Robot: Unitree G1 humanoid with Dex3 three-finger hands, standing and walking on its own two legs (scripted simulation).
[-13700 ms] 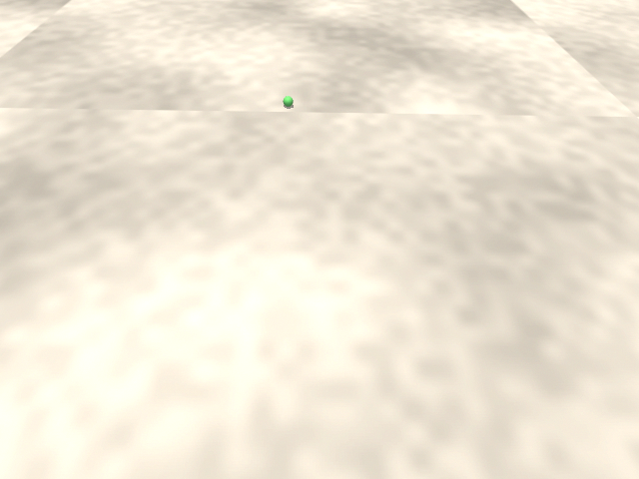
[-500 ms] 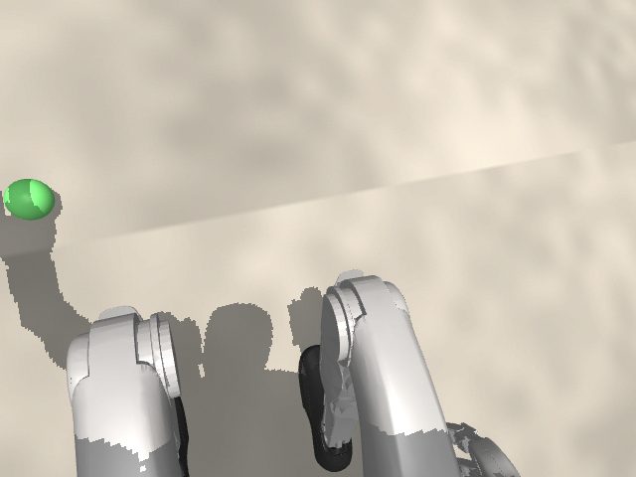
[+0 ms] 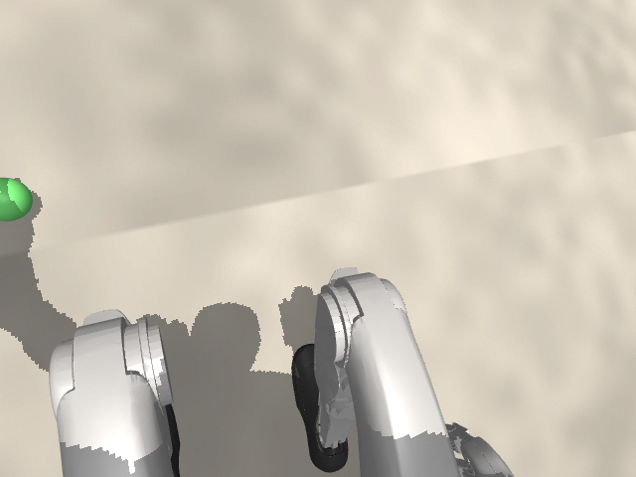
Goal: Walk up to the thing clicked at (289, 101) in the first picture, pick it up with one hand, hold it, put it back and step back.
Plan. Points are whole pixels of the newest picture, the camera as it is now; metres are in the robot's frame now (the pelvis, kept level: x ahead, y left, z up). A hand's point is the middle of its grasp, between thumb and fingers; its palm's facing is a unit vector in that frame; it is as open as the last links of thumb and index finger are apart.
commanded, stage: rise first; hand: left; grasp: from above
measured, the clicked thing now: (5, 199) +0.49 +0.33 -0.29
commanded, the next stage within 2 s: none
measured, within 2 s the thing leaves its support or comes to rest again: neither
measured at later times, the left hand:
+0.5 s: hand out of the picture +0.44 +0.36 -0.19, palm faces -0.46 -0.10 -0.88, open 14.1 cm
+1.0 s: hand out of the picture +0.45 +0.36 -0.18, palm faces -0.45 -0.10 -0.89, open 14.1 cm
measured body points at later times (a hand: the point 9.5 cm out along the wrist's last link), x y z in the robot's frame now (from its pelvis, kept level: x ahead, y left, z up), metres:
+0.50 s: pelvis +0.00 +0.00 +0.00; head +0.26 +0.10 +0.35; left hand +0.46 +0.36 -0.14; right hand +0.05 -0.27 -0.09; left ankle +0.07 +0.13 -0.29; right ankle +0.10 -0.13 -0.29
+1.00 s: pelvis +0.00 +0.00 +0.00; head +0.25 +0.10 +0.36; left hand +0.47 +0.36 -0.13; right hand +0.06 -0.27 -0.09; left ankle +0.07 +0.13 -0.29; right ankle +0.10 -0.13 -0.29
